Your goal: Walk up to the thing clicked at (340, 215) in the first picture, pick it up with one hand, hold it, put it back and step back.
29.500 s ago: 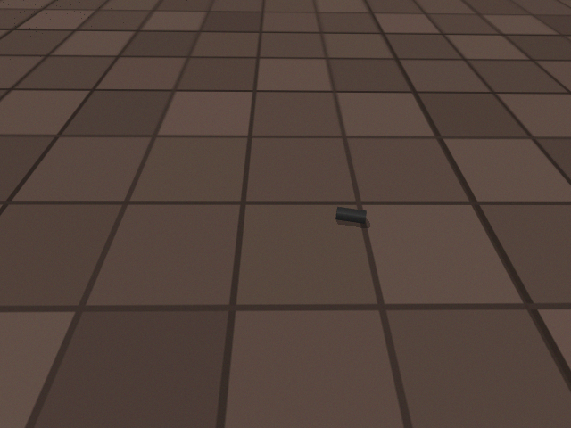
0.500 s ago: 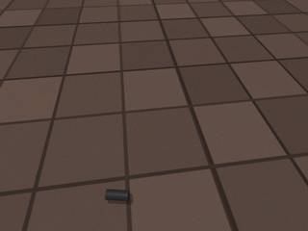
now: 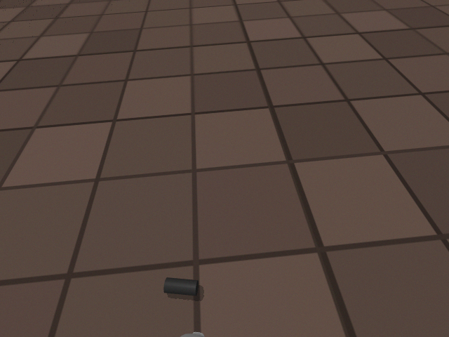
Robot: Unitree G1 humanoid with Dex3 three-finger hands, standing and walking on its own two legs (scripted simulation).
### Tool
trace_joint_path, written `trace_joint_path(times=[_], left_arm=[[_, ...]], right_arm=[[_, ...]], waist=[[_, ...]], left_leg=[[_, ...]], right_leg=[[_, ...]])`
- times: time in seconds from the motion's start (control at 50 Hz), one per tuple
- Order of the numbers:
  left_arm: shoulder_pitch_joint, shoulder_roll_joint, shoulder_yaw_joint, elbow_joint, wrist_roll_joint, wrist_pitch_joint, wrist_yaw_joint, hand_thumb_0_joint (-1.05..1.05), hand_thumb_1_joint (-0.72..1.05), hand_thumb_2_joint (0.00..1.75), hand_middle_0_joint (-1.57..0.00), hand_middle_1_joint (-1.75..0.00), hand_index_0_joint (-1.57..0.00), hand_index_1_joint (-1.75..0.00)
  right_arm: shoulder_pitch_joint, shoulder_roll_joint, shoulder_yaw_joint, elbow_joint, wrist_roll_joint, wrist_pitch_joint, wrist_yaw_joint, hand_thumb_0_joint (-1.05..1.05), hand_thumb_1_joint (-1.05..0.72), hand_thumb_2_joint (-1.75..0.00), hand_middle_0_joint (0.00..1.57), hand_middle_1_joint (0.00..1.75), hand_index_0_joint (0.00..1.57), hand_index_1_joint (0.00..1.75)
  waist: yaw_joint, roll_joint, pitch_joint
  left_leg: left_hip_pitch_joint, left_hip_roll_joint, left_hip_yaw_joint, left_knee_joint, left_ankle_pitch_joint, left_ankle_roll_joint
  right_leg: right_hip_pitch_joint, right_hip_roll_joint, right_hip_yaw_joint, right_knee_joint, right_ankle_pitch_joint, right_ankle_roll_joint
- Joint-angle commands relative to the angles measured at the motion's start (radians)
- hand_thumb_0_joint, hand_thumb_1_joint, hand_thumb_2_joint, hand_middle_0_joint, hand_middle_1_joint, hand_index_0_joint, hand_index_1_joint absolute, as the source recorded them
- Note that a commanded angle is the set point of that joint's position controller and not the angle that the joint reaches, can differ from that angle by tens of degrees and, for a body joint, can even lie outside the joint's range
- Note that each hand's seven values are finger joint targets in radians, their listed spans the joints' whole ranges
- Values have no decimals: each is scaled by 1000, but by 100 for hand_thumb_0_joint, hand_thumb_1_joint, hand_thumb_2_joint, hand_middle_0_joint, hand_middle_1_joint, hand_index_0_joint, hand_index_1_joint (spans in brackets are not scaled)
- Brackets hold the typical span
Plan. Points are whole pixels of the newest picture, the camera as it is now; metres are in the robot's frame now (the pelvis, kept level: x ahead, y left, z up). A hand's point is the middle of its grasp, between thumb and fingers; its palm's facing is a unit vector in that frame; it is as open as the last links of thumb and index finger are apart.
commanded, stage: walk up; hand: left
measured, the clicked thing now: (181, 286) +0.48 +0.26 -0.74
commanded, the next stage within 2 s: none
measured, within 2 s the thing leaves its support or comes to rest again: neither
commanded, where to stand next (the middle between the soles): +0.08 +0.03 m, yaw -2 degrees
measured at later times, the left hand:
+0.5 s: hand out of the picture +0.12 +0.27 -0.16, palm faces +0.01 -0.89 -0.46, open 7.4 cm
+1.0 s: hand out of the picture +0.07 +0.30 -0.16, palm faces +0.02 -0.92 -0.39, open 7.4 cm
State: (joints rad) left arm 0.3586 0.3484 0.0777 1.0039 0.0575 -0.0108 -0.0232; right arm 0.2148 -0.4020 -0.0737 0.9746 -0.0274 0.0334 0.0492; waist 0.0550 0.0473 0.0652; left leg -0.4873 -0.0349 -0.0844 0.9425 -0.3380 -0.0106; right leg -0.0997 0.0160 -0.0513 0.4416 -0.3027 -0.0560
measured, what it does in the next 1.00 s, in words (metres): steps on the spot: left foot, then right foot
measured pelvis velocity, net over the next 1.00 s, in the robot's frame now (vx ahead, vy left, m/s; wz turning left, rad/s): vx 0.04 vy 0.02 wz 0.06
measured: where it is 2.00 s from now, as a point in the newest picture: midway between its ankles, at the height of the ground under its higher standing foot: outside the picture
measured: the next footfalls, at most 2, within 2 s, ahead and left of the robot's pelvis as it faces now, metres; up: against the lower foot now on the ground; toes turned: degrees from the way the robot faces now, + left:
left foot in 0.20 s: +0.15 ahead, +0.14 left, +0.00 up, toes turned +4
right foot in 0.46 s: +0.07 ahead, -0.12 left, +0.00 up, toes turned -1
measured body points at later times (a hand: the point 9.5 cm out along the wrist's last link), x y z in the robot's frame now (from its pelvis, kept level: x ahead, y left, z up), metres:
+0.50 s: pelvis +0.03 +0.00 -0.03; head +0.08 -0.03 +0.41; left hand +0.12 +0.32 -0.13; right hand +0.21 -0.29 -0.15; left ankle +0.11 +0.14 -0.74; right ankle +0.03 -0.12 -0.74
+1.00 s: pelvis +0.04 +0.02 -0.01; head +0.06 +0.03 +0.44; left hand +0.06 +0.35 -0.13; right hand +0.11 -0.29 -0.13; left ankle +0.01 +0.15 -0.74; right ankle +0.08 -0.11 -0.72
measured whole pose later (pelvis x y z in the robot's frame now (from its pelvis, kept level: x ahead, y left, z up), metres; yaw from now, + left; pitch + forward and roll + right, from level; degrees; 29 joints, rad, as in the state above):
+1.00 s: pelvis +0.04 +0.02 -0.01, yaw +3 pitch -3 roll +1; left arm 0.29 0.41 0.04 0.92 0.00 0.00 0.00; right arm 0.28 -0.39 -0.04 0.90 -0.02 -0.02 0.02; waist -0.01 -0.02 0.10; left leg -0.18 0.01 0.01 0.57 -0.34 0.00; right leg -0.39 -0.03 0.03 0.82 -0.43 -0.02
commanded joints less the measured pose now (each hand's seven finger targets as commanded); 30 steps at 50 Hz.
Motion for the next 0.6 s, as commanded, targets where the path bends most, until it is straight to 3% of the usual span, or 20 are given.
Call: trace_joint_path(times=[0.0, 0.04, 0.08, 0.1, 0.14, 0.16, 0.18, 0.2, 0.22, 0.28, 0.3, 0.36, 0.4, 0.42, 0.44, 0.46, 0.48, 0.5, 0.54, 0.58], left_arm=[[-50, 274, 80, -142, -12, -56, 13, 0, 90, 90, -20, -30, -20, -30], [-17, 264, 72, -141, -13, -48, 11, 0, 90, 90, -20, -30, -20, -30], [-28, 257, 59, -156, -18, -31, 16, 0, 90, 90, -20, -30, -20, -30], [-30, 254, 56, -162, -29, -20, 20, 0, 90, 90, -20, -30, -20, -30], [-52, 239, 35, -178, -47, -4, 29, 0, 90, 90, -20, -30, -20, -30], [-43, 212, 20, -185, -57, -4, 33, 0, 90, 90, -20, -30, -20, -30], [-29, 176, 6, -197, -77, -7, 37, 0, 90, 90, -20, -30, -20, -30], [13, 175, 9, -173, -96, 8, 44, 0, 90, 90, -20, -30, -20, -30], [-8, 216, 15, -148, -84, 24, 50, 0, 90, 90, -20, -30, -20, -30], [-20, 228, 10, -111, -83, 18, 48, 0, 90, 90, -20, -30, -20, -30], [-12, 227, 5, -99, -86, 9, 51, 0, 90, 90, -20, -30, -20, -30], [24, 230, 16, -69, -86, -7, 82, 0, 90, 90, -20, -30, -20, -30], [42, 252, 30, -62, -81, -20, 92, 0, 90, 90, -20, -30, -20, -30], [51, 256, 36, -64, -69, -25, 93, 0, 90, 90, -20, -30, -20, -30], [19, 326, 52, -89, -48, -31, 95, 0, 90, 90, -20, -30, -20, -30], [-45, 418, 76, -130, -34, -33, 93, 0, 90, 90, -20, -30, -20, -30], [-81, 457, 78, -169, -24, -33, 95, 0, 90, 90, -20, -30, -20, -30], [-107, 398, 71, -181, -35, -35, 100, 0, 90, 90, -20, -30, -20, -30], [-163, 348, 63, -178, -34, -34, 115, 0, 90, 90, -20, -30, -20, -30], [-164, 259, 41, -215, -11, -55, 98, 0, 90, 90, -20, -30, -20, -30]], right_arm=[[-74, -192, -42, -117, 0, -44, 1, 0, -90, -90, 20, 30, 20, 30], [-89, -164, -30, -126, -6, -55, -3, 0, -90, -90, 20, 30, 20, 30], [-88, -139, -21, -121, 1, -61, -19, 0, -90, -90, 20, 30, 20, 30], [-70, -126, -17, -116, 8, -65, -30, 0, -90, -90, 20, 30, 20, 30], [20, -136, -21, -90, 10, -75, -54, 0, -90, -90, 20, 30, 20, 30], [52, -183, -33, -86, 5, -78, -63, 0, -90, -90, 20, 30, 20, 30], [72, -242, -45, -99, 2, -80, -73, 0, -90, -90, 20, 30, 20, 30], [58, -261, -37, -120, 13, -83, -76, 0, -90, -90, 20, 30, 20, 30], [26, -249, -39, -118, 28, -75, -75, 0, -90, -90, 20, 30, 20, 30], [-111, -210, -18, -144, 12, -48, -79, 0, -90, -90, 20, 30, 20, 30], [-135, -217, -24, -145, 5, -34, -75, 0, -90, -90, 20, 30, 20, 30], [-155, -220, -34, -187, -8, 13, -50, 0, -90, -90, 20, 30, 20, 30], [-189, -216, -41, -216, 7, 34, -37, 0, -90, -90, 20, 30, 20, 30], [-221, -205, -41, -221, 18, 41, -36, 0, -90, -90, 20, 30, 20, 30], [-230, -166, -34, -236, 32, 46, -36, 0, -90, -90, 20, 30, 20, 30], [-218, -114, -22, -245, 39, 54, -39, 0, -90, -90, 20, 30, 20, 30], [-238, -161, -39, -255, 22, 67, -51, 0, -90, -90, 20, 30, 20, 30], [-237, -182, -47, -249, 29, 71, -53, 0, -90, -90, 20, 30, 20, 30], [-150, -174, -52, -230, 30, 59, -46, 0, -90, -90, 20, 30, 20, 30], [-68, -170, -51, -186, 35, 29, -45, 0, -90, -90, 20, 30, 20, 30]], waist=[[-1, -154, 101], [11, -159, 101], [8, -174, 80], [-1, -184, 58], [-52, -119, -20], [-74, -43, -79], [-84, 92, -163], [-80, 151, -238], [-71, 96, -235], [-32, 132, -100], [-34, 197, -63], [-43, 228, -74], [-24, 134, -153], [4, 90, -145], [5, -102, -111], [-8, -305, -70], [9, -279, -62], [-11, -169, -30], [-63, -114, -68], [-55, -168, -191]], left_leg=[[-159, 46, -6, -114, 41, -9], [-54, 65, 41, -215, 30, -7], [81, 51, 99, -291, 58, 1], [133, 43, 123, -335, 112, 10], [307, 18, 153, -481, 310, 50], [419, 77, 95, -484, 543, 75], [516, 253, -115, -487, 799, 149], [509, 415, -347, -490, 909, 310], [404, 421, -338, -507, 725, 339], [262, 299, -122, -530, 391, 224], [245, 286, -98, -519, 390, 219], [265, 300, -83, -420, 733, 268], [273, 257, -33, -288, 706, 208], [204, 231, -21, -238, 568, 161], [71, 140, 19, -109, 358, 88], [-67, -32, 41, 93, -220, 26], [-43, -7, -99, 303, -327, 27], [-64, -16, -170, 406, -292, 22], [-120, -39, -172, 475, -170, 7], [-51, -7, -102, 298, -83, -10]], right_leg=[[90, -246, 250, -295, -204, -104], [37, -235, 172, -227, -41, -117], [-30, -212, 97, -115, 334, -101], [-29, -211, 82, -39, 530, -98], [-65, -173, 39, 143, 656, -54], [-110, -138, 27, 233, 601, -12], [-181, -47, 24, 392, 404, 35], [-203, 51, 76, 515, -160, 64], [-144, -3, 161, 580, -361, 49], [-187, -40, 136, 479, -315, 27], [-208, -41, 88, 420, -265, 36], [-230, -11, 9, 425, -184, 74], [-168, -16, 4, 251, 5, 80], [-130, -38, 24, 139, 129, 80], [-118, -169, 225, 21, 286, 34], [-150, -432, 537, -57, 540, -106], [-260, -510, 645, -46, 599, -258], [-264, -451, 536, 3, 649, -252], [-149, -335, 337, 117, 735, -180], [-2, -233, 222, 94, 376, -148]])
